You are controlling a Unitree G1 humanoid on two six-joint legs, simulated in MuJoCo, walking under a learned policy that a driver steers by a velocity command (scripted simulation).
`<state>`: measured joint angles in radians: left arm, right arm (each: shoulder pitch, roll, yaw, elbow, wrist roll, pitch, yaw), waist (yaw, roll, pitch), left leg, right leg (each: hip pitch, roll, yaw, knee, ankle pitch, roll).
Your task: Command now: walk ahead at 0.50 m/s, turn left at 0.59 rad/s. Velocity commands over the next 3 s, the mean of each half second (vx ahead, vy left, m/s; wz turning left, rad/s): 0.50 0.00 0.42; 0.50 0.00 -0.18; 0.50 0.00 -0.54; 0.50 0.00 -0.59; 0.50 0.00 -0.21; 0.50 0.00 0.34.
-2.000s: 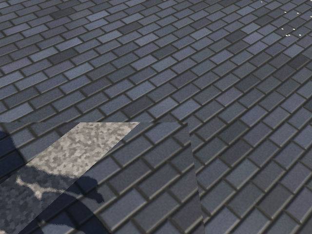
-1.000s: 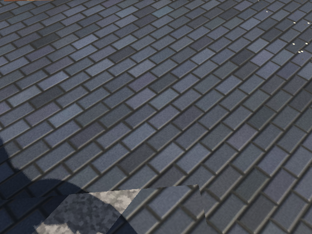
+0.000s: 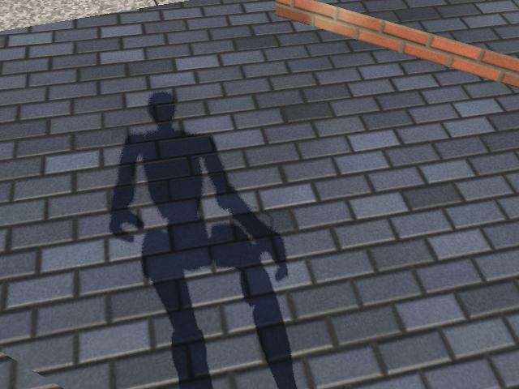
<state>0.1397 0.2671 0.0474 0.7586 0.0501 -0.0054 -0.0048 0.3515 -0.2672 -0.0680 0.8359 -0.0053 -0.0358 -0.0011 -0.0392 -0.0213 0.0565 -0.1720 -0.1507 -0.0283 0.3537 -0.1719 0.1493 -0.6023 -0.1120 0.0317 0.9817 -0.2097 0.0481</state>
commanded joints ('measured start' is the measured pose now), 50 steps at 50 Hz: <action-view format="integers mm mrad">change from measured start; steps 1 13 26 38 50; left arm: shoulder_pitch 8 -203 516 277 368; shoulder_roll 97 102 202 68 97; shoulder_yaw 28 27 64 21 45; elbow -52 -161 57 133 104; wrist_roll -4 3 -14 -61 -35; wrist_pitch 5 -29 -73 -91 -32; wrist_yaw -4 -50 -35 -11 6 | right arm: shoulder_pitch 59 204 360 -248 -60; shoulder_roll -164 -144 -90 27 -111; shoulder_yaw -38 -27 0 77 9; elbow -53 9 67 -80 -62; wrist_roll -3 -27 62 -26 -26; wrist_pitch -26 -35 -47 -31 -38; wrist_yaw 3 -40 -63 37 -18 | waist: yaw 12 -67 104 30 -17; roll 45 75 -255 -72 98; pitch -51 7 -483 -75 -210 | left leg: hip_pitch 43 189 -610 -250 345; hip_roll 262 231 -34 162 578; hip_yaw -289 -422 -147 49 -547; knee -143 117 1696 393 -27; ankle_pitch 230 193 -637 218 -161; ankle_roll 109 117 -94 -137 101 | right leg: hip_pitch -58 -205 1291 291 -87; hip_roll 27 72 -304 11 129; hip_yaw -8 64 382 151 38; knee -19 -309 -202 -774 189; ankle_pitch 166 386 1248 592 -320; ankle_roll -8 -43 -263 -229 -139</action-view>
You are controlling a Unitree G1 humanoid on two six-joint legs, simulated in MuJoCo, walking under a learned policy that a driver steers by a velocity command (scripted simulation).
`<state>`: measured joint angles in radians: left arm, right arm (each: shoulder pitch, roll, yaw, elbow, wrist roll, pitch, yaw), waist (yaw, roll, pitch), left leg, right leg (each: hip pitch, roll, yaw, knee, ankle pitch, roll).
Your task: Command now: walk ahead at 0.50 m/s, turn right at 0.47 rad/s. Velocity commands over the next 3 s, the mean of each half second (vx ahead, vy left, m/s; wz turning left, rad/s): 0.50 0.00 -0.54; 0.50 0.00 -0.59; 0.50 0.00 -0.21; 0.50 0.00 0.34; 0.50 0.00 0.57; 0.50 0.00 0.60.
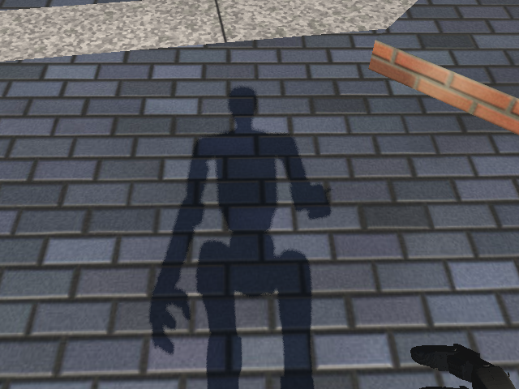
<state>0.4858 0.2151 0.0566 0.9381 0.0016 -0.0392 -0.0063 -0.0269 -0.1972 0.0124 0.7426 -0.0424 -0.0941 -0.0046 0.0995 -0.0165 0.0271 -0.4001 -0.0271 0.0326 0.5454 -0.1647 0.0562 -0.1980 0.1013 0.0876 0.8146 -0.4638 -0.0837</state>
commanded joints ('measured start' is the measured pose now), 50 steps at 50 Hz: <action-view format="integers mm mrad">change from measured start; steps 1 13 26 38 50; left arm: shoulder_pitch -32 -366 -127 -85 -77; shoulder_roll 115 53 277 202 155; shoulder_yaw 33 8 71 45 24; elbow -82 -201 -162 -123 -159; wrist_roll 25 33 17 -1 4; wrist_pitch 5 42 36 -14 -35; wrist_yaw -3 -62 -3 0 5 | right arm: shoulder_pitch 263 335 288 96 466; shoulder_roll -125 -142 -186 -129 -303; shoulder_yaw -59 -83 -87 -74 -106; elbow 27 112 18 -41 -18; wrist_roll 15 24 31 1 -12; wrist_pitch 19 -17 4 62 9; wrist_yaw -10 -5 15 25 -18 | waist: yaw -142 -107 5 -55 -245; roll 56 106 -43 -33 126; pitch -71 31 -155 19 -292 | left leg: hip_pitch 454 294 -389 -287 574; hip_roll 399 249 105 115 287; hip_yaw -492 63 -50 -42 -324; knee -268 -388 837 280 -119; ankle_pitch -143 258 -233 92 -202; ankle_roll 173 85 -48 -113 51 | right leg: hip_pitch -494 -437 406 103 -73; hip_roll -111 -171 -421 -208 -71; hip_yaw -15 -108 440 212 137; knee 352 9 -526 -609 153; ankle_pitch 11 432 292 550 534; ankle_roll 2 51 -279 -163 -25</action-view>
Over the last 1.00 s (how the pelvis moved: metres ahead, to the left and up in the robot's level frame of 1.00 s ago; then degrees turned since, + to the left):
0.60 -0.01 -0.15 3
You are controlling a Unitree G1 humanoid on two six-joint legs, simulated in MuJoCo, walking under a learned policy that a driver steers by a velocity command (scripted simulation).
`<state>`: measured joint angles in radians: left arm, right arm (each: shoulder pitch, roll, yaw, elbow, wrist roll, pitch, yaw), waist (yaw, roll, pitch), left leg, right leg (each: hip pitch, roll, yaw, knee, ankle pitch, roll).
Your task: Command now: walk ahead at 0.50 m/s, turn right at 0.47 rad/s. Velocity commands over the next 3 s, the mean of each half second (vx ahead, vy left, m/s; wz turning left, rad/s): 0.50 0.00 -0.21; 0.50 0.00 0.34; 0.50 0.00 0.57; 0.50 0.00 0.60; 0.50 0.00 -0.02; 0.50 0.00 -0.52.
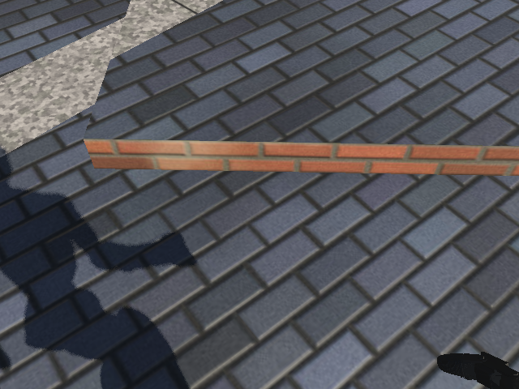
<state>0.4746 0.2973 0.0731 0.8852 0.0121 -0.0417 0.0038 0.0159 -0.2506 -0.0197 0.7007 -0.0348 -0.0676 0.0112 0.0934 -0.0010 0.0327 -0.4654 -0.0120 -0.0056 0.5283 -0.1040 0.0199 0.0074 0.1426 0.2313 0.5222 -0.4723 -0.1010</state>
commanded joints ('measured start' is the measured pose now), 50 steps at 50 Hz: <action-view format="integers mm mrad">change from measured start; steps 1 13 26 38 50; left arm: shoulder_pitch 65 -299 -8 -125 -61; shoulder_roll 26 25 235 30 114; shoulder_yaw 0 -30 24 -22 -5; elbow -122 -154 -77 -12 62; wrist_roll -28 31 42 4 17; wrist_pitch -28 13 -18 -70 -31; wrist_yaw -6 -50 -3 6 36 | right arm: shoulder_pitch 379 327 501 213 160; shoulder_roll -317 -111 -44 -41 -73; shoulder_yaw -90 -43 -21 -46 -43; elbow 28 131 154 132 79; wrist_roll -25 24 42 10 -1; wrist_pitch -5 -39 -4 53 43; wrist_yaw -33 3 -5 35 42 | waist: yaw -137 -95 16 -94 -145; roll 341 91 -269 -61 -107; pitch -342 14 -314 42 -50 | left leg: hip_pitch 756 346 -129 -233 74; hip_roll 459 213 -40 104 -71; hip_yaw -764 -104 53 -18 179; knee -250 -398 629 472 72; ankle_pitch -291 129 -446 26 -135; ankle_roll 209 172 46 13 170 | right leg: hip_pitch -552 -627 286 -69 138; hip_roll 36 -187 -598 -367 -405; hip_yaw -93 -192 406 -281 -476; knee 657 360 -252 -407 26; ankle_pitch -88 310 126 577 1332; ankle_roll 19 80 -178 -36 1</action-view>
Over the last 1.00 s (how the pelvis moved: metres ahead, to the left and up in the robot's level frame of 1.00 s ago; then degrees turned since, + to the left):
0.49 -0.16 -0.01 -36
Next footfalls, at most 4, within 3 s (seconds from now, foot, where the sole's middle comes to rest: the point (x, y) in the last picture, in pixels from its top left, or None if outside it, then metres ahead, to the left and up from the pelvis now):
0.48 right None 0.38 -0.12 -0.76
1.02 left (273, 312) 0.66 0.05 -0.76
1.54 right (302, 218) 0.98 -0.01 -0.76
2.06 left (196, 203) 1.01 0.32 -0.76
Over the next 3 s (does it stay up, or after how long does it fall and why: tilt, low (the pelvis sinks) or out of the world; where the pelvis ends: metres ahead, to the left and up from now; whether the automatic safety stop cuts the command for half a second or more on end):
stays up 1.36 0.54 0.14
